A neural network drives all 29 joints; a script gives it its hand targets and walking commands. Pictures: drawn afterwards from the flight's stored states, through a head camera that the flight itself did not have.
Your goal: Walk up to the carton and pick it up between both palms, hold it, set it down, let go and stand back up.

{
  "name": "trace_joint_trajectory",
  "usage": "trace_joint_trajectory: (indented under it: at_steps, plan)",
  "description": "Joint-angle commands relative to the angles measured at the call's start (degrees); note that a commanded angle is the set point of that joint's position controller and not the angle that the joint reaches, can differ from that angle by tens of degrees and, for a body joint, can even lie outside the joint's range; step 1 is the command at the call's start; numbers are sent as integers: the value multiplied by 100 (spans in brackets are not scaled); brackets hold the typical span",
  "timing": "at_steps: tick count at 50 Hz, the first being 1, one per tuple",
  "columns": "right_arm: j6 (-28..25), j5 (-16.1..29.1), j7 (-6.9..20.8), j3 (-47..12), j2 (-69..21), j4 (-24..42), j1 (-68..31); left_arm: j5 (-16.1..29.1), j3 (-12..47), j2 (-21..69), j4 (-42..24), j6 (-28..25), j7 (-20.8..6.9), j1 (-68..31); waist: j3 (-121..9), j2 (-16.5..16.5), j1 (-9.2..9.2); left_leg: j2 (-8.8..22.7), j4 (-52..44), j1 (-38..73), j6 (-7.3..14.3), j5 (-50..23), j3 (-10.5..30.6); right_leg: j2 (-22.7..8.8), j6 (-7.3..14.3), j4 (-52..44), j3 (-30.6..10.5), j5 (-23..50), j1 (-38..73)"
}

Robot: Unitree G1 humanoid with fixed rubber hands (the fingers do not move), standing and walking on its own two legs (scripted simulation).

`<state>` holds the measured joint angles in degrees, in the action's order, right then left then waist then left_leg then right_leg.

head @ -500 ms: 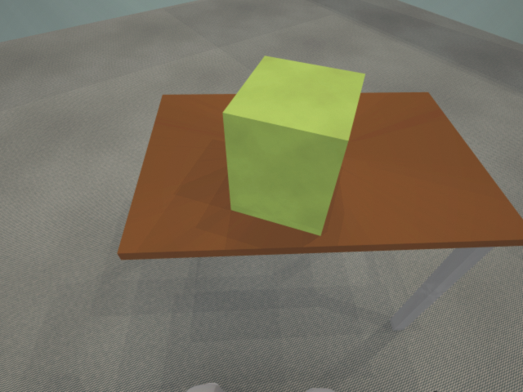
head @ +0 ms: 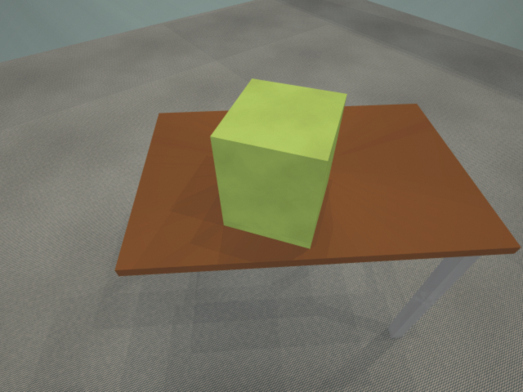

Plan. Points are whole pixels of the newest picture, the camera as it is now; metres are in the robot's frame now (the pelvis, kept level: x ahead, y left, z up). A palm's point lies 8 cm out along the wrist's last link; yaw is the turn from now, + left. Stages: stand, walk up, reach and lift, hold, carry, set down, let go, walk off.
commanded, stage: walk up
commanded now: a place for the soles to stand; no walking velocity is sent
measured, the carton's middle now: (281, 164) +0.55 -0.04 +0.02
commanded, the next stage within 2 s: none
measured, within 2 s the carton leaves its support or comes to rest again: neither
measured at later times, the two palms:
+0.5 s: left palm out of the picture +0.10 +0.29 -0.11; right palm out of the picture +0.09 -0.29 -0.11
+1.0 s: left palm out of the picture +0.11 +0.28 -0.12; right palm out of the picture +0.13 -0.31 -0.12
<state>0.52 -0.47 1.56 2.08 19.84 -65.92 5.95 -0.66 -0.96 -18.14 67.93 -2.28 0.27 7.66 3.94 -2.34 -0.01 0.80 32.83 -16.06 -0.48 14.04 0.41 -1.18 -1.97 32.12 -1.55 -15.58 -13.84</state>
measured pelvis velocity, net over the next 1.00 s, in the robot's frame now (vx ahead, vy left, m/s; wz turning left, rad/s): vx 0.07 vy -0.01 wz -0.02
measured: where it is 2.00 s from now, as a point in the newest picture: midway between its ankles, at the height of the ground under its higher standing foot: outside the picture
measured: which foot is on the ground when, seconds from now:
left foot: down 0.00-1.00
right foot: down 0.00-1.00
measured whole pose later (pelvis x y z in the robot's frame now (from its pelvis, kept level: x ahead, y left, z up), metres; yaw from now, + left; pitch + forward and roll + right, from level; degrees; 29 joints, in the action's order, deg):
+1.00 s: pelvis +0.07 -0.01 +0.00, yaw -1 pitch -3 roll +0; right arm -0.4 -0.3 0.0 1.9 20.1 -64.4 7.1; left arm -0.2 -0.6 -17.5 64.6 -1.3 0.0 9.9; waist 3.5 -1.3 1.1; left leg 1.4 29.6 -7.6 -1.2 18.9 -0.6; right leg -0.9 -1.3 29.4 -2.3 -20.2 -6.2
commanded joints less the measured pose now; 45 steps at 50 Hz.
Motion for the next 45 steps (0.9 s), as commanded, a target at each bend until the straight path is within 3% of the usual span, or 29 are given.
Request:
trace_joint_trajectory:
  at_steps: [1,7,16,20,25,26,27,28,31,32,33,34,35,37,38,39,41,43,45]
  plan:
    - [-151,37,-87,193,1228,399,-277,10,-203,-1625,-482,-196,114,-463,-727,594,-49,463,-732,593,304,-484,515,-703,507,-940,-711,925,-9]
    - [-136,75,-129,155,1233,390,-469,32,-177,-1560,-468,-166,124,-511,-789,438,29,556,-845,820,292,-1236,404,-707,473,-851,-618,1773,236]
    - [-127,47,-96,122,1240,424,-614,16,-160,-1499,-497,-90,76,-670,-585,275,44,625,-1418,734,270,-204,568,-562,381,-1181,-513,841,280]
    - [-157,33,-108,119,1298,507,-696,30,-154,-1461,-534,-77,51,-631,-658,92,94,681,-1574,698,281,-202,648,-537,365,-1177,-424,901,503]
    - [-159,14,-109,132,1269,485,-677,52,-153,-1481,-528,-89,39,-603,-585,110,94,674,-1589,798,262,-353,607,-540,334,-1243,-412,958,438]
    - [-149,16,-106,134,1278,498,-609,36,-152,-1462,-513,-85,44,-599,-565,42,61,645,-1616,793,238,-233,566,-552,345,-1290,-429,957,445]
    - [-223,-12,-110,190,1350,518,-445,2,-171,-1435,-615,-54,-18,-473,-775,129,24,615,-1675,949,289,652,596,-368,430,-1192,-350,48,426]
    - [-235,-46,-107,220,1400,517,-421,-12,-215,-1439,-611,-25,-32,-458,-634,86,16,714,-1812,863,352,1156,799,-269,428,-1061,-252,-362,245]
    - [-222,-83,-109,288,1517,556,-415,-27,-208,-1330,-606,3,-61,-294,-269,-118,38,1061,-2179,655,608,2073,1247,-12,372,-593,-48,-594,-157]
    - [-215,-84,-108,285,1505,589,-474,-44,-218,-1355,-551,2,-54,-131,-299,-199,71,1200,-2160,556,697,1967,1320,-15,347,-434,-15,-583,-22]
    - [-221,-82,-108,289,1507,619,-501,-37,-211,-1318,-549,-17,-51,-41,-251,-405,129,1145,-2082,392,663,1832,1172,-68,367,-442,-68,-548,65]
    - [-198,-68,-100,282,1430,659,-554,-37,-213,-1337,-518,-47,-48,128,-265,-350,201,1015,-1936,310,579,1775,962,-109,398,-689,-162,-444,199]
    - [-183,-48,-95,260,1367,705,-572,-58,-195,-1409,-510,-66,-31,182,-57,-174,201,743,-1606,277,453,1530,677,-224,469,-1209,-424,-401,132]
    - [-183,-6,-105,201,1045,717,-493,-58,-275,-1737,-559,-139,0,65,-10,646,81,186,-658,124,155,479,-48,-871,701,-1873,-1369,24,344]
    - [-194,-37,-111,164,995,668,-370,-33,-293,-1866,-610,-136,16,-64,-12,775,19,115,-533,208,64,338,-113,-1165,806,-1847,-1661,380,387]
    - [-221,-63,-122,156,984,665,-289,-3,-268,-1821,-691,-122,28,-94,-71,759,-36,147,-594,399,56,269,-90,-1261,903,-1746,-1689,982,350]
    - [-265,-39,-160,179,1071,622,-170,36,-247,-1761,-762,-123,55,-160,-261,694,-52,306,-799,774,116,-590,32,-1049,751,-1236,-1162,2516,561]
    - [-287,-2,-198,207,1182,592,-139,56,-224,-1593,-801,-99,83,-207,-342,800,-39,469,-776,1046,213,-1559,124,-642,567,-920,-621,2862,526]
    - [-268,30,-227,215,1250,600,-141,52,-240,-1618,-756,-85,90,-59,-453,820,72,467,-551,1045,312,-1866,75,-526,556,-751,-484,2840,682]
